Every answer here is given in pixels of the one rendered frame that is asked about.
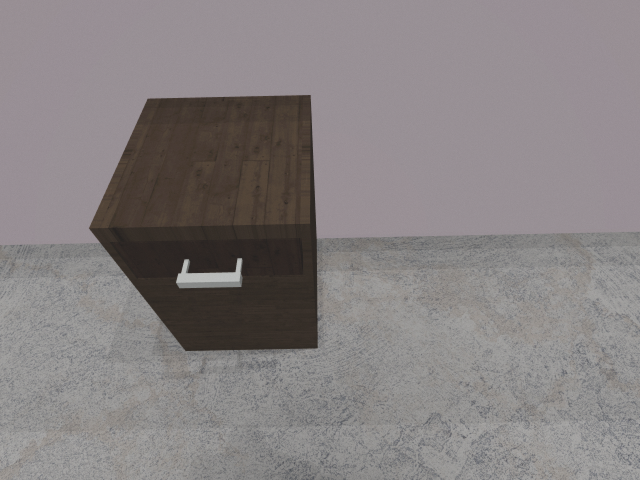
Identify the handle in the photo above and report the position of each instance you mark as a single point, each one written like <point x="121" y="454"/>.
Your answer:
<point x="209" y="280"/>

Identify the drawer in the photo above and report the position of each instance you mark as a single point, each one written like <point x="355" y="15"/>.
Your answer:
<point x="160" y="259"/>

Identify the cabinet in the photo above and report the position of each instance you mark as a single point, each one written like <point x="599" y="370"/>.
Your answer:
<point x="220" y="168"/>

